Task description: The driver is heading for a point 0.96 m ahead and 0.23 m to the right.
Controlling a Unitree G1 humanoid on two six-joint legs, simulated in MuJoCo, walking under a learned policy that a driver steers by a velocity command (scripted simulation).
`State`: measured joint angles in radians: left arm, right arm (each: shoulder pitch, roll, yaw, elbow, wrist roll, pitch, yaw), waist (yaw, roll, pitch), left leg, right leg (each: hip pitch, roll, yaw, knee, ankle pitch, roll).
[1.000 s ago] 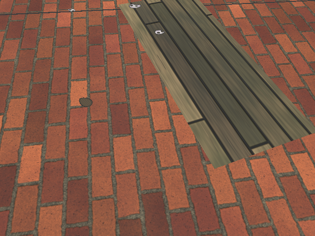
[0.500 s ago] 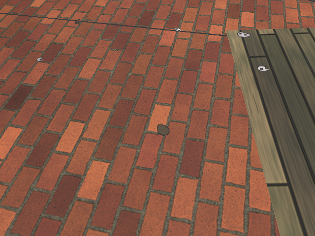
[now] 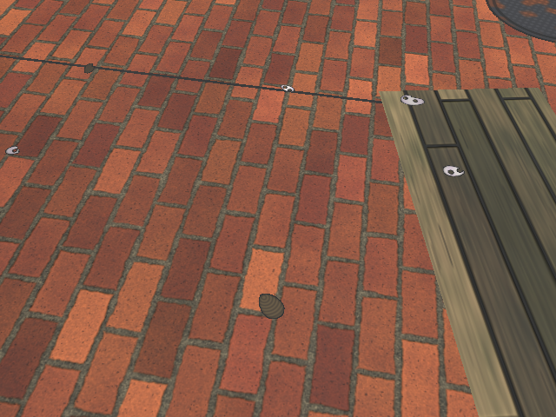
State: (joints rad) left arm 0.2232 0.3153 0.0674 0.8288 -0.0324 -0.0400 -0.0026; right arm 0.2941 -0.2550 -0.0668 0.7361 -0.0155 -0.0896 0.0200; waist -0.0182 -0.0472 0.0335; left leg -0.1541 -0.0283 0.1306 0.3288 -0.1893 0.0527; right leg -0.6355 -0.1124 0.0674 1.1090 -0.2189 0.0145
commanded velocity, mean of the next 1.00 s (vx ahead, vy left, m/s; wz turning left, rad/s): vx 0.50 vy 0.00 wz -0.42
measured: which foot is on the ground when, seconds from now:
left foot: down 0.00-0.30, up 0.32-0.76, down 0.78-1.00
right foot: up 0.00-0.28, down 0.30-0.78, up 0.80-1.00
